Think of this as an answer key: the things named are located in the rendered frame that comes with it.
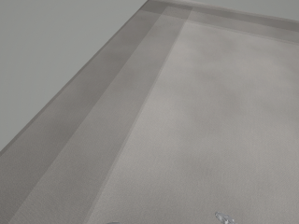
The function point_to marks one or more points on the right robot hand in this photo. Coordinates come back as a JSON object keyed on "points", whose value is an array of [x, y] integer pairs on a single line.
{"points": [[224, 219]]}

